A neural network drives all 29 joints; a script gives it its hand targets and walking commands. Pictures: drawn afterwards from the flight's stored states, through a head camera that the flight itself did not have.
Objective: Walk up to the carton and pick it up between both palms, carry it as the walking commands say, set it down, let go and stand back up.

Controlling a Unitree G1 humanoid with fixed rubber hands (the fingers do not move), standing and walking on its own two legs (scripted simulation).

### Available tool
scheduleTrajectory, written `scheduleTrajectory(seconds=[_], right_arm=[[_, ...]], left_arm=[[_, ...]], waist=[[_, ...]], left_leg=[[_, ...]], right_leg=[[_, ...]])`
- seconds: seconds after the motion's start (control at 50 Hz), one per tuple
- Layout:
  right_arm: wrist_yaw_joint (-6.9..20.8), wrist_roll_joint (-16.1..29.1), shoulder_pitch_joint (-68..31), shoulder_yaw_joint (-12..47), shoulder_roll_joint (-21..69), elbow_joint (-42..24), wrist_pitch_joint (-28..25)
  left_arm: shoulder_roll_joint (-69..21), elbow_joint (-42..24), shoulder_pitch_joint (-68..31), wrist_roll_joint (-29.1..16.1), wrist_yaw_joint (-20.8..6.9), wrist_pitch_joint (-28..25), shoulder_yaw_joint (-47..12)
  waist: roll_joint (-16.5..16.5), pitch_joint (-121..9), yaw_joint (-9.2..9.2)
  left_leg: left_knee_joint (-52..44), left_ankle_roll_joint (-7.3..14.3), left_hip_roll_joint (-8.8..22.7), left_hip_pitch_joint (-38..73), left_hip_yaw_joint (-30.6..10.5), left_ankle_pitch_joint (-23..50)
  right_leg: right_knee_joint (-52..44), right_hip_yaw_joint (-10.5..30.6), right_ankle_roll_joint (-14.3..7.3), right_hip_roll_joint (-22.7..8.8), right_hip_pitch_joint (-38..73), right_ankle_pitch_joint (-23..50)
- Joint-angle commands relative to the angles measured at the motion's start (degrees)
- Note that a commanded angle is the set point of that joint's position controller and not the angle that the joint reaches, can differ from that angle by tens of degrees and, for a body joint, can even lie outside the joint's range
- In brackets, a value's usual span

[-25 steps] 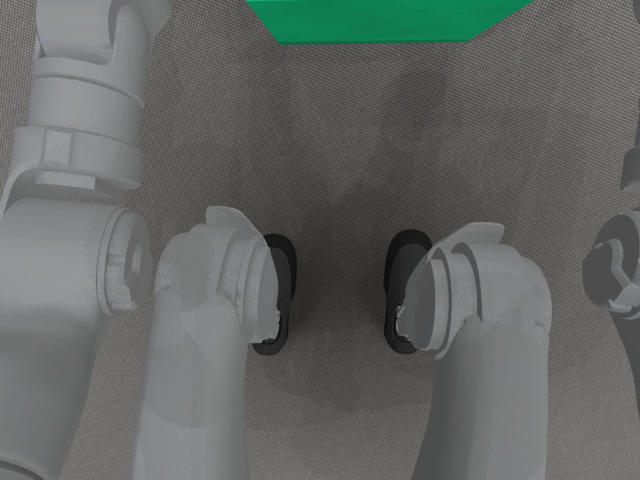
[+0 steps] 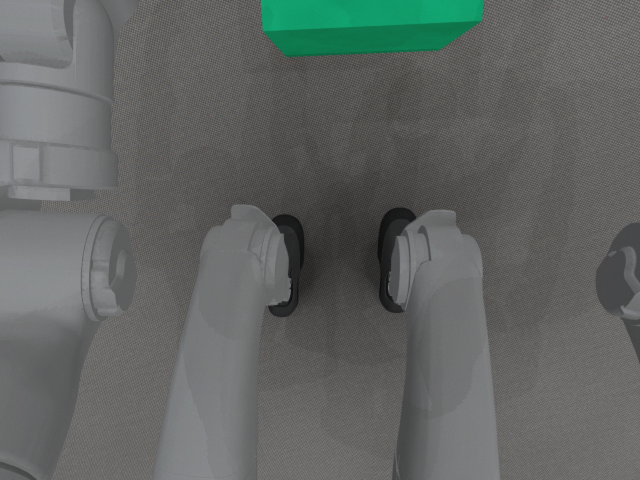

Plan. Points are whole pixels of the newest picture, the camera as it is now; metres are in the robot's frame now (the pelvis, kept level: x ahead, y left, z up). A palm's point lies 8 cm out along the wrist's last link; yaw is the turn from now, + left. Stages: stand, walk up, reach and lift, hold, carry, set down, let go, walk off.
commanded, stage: set down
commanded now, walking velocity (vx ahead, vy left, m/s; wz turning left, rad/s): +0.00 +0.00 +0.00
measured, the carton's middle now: out of the picture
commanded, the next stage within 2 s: let go in 0.46 s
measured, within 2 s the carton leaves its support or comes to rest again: neither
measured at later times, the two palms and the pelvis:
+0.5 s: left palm out of the picture +0.57 +0.17 +0.00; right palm out of the picture +0.57 -0.27 +0.00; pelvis +0.00 +0.00 +0.11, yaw -1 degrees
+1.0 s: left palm out of the picture +0.41 +0.23 +0.09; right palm out of the picture +0.39 -0.28 +0.08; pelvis +0.02 +0.01 +0.17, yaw -3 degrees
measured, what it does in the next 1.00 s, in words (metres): rises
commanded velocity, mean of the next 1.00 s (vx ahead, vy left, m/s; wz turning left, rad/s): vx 0.00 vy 0.00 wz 0.00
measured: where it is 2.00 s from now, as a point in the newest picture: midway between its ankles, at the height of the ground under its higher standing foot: (338, 280)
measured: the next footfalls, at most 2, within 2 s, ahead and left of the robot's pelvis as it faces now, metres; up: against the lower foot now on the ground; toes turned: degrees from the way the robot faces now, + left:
none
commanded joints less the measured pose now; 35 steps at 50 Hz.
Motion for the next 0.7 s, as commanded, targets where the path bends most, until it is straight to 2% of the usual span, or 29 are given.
scheduleTrajectory(seconds=[0.0,0.02,0.04,0.06,0.08,0.1,0.14,0.16,0.18,0.2,0.24,0.26,0.28,0.3,0.32,0.36,0.38,0.4,0.42,0.44,0.48,0.5,0.54,0.58,0.6,0.62,0.64,0.66,0.68], right_arm=[[0.24,0.90,-20.69,-1.75,-18.05,-8.54,0.33],[0.17,0.78,-20.54,-1.75,-20.22,-8.14,0.34],[0.37,2.89,-19.24,1.09,-17.72,-12.12,0.23],[0.30,1.43,-20.86,-1.83,-19.46,-10.22,0.09],[0.49,2.60,-19.57,-0.22,-19.76,-13.52,-0.53],[0.17,1.93,-19.86,1.16,-17.61,-11.62,0.60],[0.39,3.81,-24.88,2.56,-15.83,-13.03,1.49],[-0.16,3.54,-23.41,0.09,-18.35,-15.22,1.18],[0.40,4.02,-24.33,2.22,-17.55,-10.66,1.43],[0.62,4.76,-24.40,3.27,-14.71,-11.01,1.26],[1.32,1.49,-26.54,0.01,-19.73,-6.75,1.55],[1.34,3.92,-26.45,2.72,-17.64,-4.33,1.96],[1.24,2.80,-29.25,-0.10,-20.08,-8.54,1.57],[1.36,2.10,-29.33,0.20,-19.93,-13.39,1.12],[1.27,2.42,-27.32,0.60,-20.45,-9.55,1.02],[2.29,0.78,-26.02,1.97,-15.16,2.46,1.33],[2.03,2.17,-26.56,2.30,-13.97,-0.44,0.49],[2.42,0.79,-24.95,2.52,-12.81,5.25,-0.16],[3.32,0.08,-25.04,1.90,-12.92,3.42,-1.26],[3.26,-0.80,-21.14,0.68,-11.60,3.63,-1.89],[2.26,-0.86,-22.38,-1.47,-15.43,-9.08,-3.71],[1.86,-3.79,-16.21,-0.94,-14.97,1.20,-3.42],[2.10,-4.37,-4.39,-0.36,-12.29,-2.57,-3.70],[1.65,-4.38,-8.59,-2.05,-15.38,-14.04,-3.61],[1.62,-4.09,-0.05,-1.68,-12.95,-18.08,-3.28],[1.40,-4.10,7.54,2.31,-8.43,-12.14,-2.20],[1.19,-2.54,-0.73,1.73,-7.63,-18.12,-2.09],[0.82,-3.12,8.14,1.75,-7.16,-15.83,-0.58],[0.64,-1.38,10.30,2.33,-8.53,-25.76,-0.54]], left_arm=[[22.30,-12.47,-20.44,1.18,-0.30,-0.33,7.55],[20.81,-15.59,-21.53,1.66,0.23,-0.91,8.09],[21.86,-22.02,-19.34,1.52,0.15,-1.35,9.27],[22.30,-18.35,-20.77,1.02,-0.02,-1.08,8.09],[19.36,-16.68,-16.32,1.12,-0.04,-1.12,7.24],[18.58,-18.85,-19.67,-1.18,-0.67,-0.99,6.22],[20.53,-13.30,-21.64,-0.60,-1.24,-0.22,7.63],[22.27,-16.52,-23.00,0.97,-1.30,0.14,7.99],[20.35,-13.64,-24.02,-0.89,-1.41,0.21,5.89],[19.82,-8.04,-21.07,-0.40,-2.19,-0.06,6.42],[17.23,-11.17,-23.86,-1.09,-2.23,0.73,4.33],[19.11,-7.80,-24.56,0.38,-2.21,0.63,7.19],[18.91,-13.73,-27.83,-0.47,-2.14,0.77,5.99],[19.98,-11.97,-22.73,0.99,-1.68,0.76,6.95],[20.89,-8.65,-23.31,1.79,-1.09,0.80,9.08],[19.02,-1.16,-24.52,2.67,-2.38,0.33,9.04],[19.60,-1.46,-23.77,3.92,-3.13,-1.11,10.54],[17.73,3.00,-22.96,4.77,-3.76,-1.26,9.76],[13.27,4.56,-20.03,4.92,-3.92,-1.71,8.08],[16.43,1.24,-20.54,5.29,-4.36,-2.48,8.72],[15.38,-6.90,-17.90,4.62,-4.50,-3.93,9.11],[17.03,0.63,-14.44,6.10,-4.36,-4.18,10.70],[15.24,-6.72,-2.96,6.99,-4.10,-4.97,8.20],[16.33,-15.24,-6.44,4.66,-3.30,-4.33,7.76],[18.71,-16.95,3.32,6.35,-3.37,-4.30,6.76],[16.99,-15.83,7.89,6.18,-3.98,-4.32,4.35],[13.88,-19.01,3.17,3.65,-4.89,-3.93,2.00],[14.55,-18.40,8.72,3.84,-5.59,-2.67,0.49],[15.40,-26.36,10.95,2.71,-6.42,-2.99,0.33]], waist=[[-8.07,-132.25,0.73],[-5.04,-133.88,1.30],[-6.32,-135.59,3.64],[-6.76,-135.04,1.22],[-4.83,-137.02,2.49],[-8.36,-136.53,0.66],[-9.94,-134.12,3.63],[-5.45,-135.86,2.77],[-10.12,-135.59,0.76],[-10.05,-129.77,3.80],[-6.88,-125.68,0.36],[-7.31,-123.99,3.01],[-6.06,-128.11,1.24],[-7.27,-134.50,4.00],[-8.53,-131.53,2.47],[-10.31,-121.11,2.81],[-12.02,-121.33,4.43],[-7.03,-117.41,4.65],[-7.63,-121.02,3.71],[-7.90,-118.51,2.74],[-9.14,-131.90,1.93],[-8.53,-130.89,2.56],[-6.52,-142.05,3.10],[-8.54,-149.72,1.12],[-8.05,-148.89,3.90],[-6.75,-146.97,3.76],[-7.31,-141.22,3.60],[-8.10,-141.56,0.45],[-5.74,-142.68,1.43]], left_leg=[[-17.24,-2.61,-4.40,42.32,-3.63,26.05],[-16.18,-3.67,-4.35,41.24,-3.17,27.27],[-18.57,-3.82,-5.14,39.33,-2.20,29.77],[-18.63,-3.25,-4.09,42.97,-3.24,29.56],[-19.03,-3.62,-4.08,46.59,-2.64,32.99],[-20.66,-3.64,-4.63,41.92,-2.85,28.60],[-22.20,-2.44,-4.28,42.97,-1.55,27.46],[-24.79,-2.66,-4.05,43.96,-1.92,27.92],[-25.78,-2.81,-3.77,41.91,-2.88,25.09],[-28.12,-1.94,-3.51,42.36,-2.90,26.31],[-28.45,-3.11,-3.09,44.15,-3.09,24.18],[-29.78,-2.08,-3.21,44.64,-2.48,21.99],[-31.78,-2.86,-3.12,50.43,-2.84,23.17],[-33.19,-2.03,-2.87,56.80,-4.75,28.39],[-32.11,-1.88,-2.66,54.15,-3.93,26.77],[-34.71,-2.08,-2.36,46.48,-3.75,22.76],[-35.50,-1.88,-2.69,44.06,-2.40,24.42],[-35.68,-2.33,-2.26,41.75,-2.64,21.52],[-35.66,-1.94,-2.67,46.06,-3.64,24.27],[-38.18,-1.85,-2.20,48.52,-4.00,27.70],[-36.56,-2.13,-3.69,51.59,-2.72,33.40],[-36.55,-2.78,-3.88,48.52,-2.59,33.32],[-36.96,-3.13,-3.85,61.02,-4.18,41.22],[-34.78,-3.45,-3.78,62.59,-4.30,42.48],[-37.04,-2.43,-3.62,68.77,-3.46,45.36],[-36.83,-2.81,-4.28,67.63,-2.88,43.69],[-37.25,-2.43,-3.76,59.37,-2.38,38.31],[-38.67,-2.10,-3.72,66.44,-3.13,37.78],[-38.86,-2.23,-4.40,69.02,-2.17,39.03]], right_leg=[[-12.52,-6.59,-1.01,3.15,57.33,28.84],[-12.54,-4.21,-1.80,2.86,59.68,31.77],[-14.40,-2.98,-2.56,2.56,66.28,37.39],[-14.79,-4.16,-1.69,2.49,61.60,34.01],[-16.72,-3.33,-1.77,2.13,63.93,37.69],[-17.55,-3.51,-1.83,2.52,66.90,34.93],[-20.95,-2.58,-1.10,2.05,67.43,32.09],[-22.84,-1.74,-1.72,1.96,71.57,35.37],[-22.85,-3.36,-1.15,2.13,70.74,33.21],[-23.77,-3.15,-0.54,1.94,70.80,33.03],[-25.91,-2.68,-1.42,1.98,66.56,28.67],[-29.13,-0.66,-1.58,1.47,67.71,25.08],[-29.73,-3.04,-1.36,1.77,68.20,25.58],[-29.55,-4.49,-0.93,2.36,68.77,27.87],[-30.25,-3.24,-1.24,2.37,70.00,29.41],[-32.37,-3.78,-0.57,1.88,66.95,25.38],[-34.33,-1.11,0.06,1.44,71.90,29.73],[-33.93,-1.00,-0.77,0.73,69.86,27.28],[-33.28,-2.24,-0.74,1.19,69.26,28.08],[-35.46,-2.88,-0.12,1.13,69.58,30.81],[-35.38,-1.20,-1.08,1.49,82.42,41.63],[-34.41,-1.11,-0.68,0.84,82.34,42.77],[-33.33,-2.26,-1.28,1.98,85.54,47.33],[-32.14,-1.62,-1.16,2.65,85.95,47.59],[-33.80,-2.79,-0.64,2.51,87.69,48.23],[-34.74,-1.92,-1.28,2.55,89.20,48.25],[-34.45,-1.19,-1.09,1.55,87.93,45.61],[-35.97,-2.63,-0.45,2.49,87.25,41.61],[-37.35,-0.44,-1.96,2.02,90.50,44.43]])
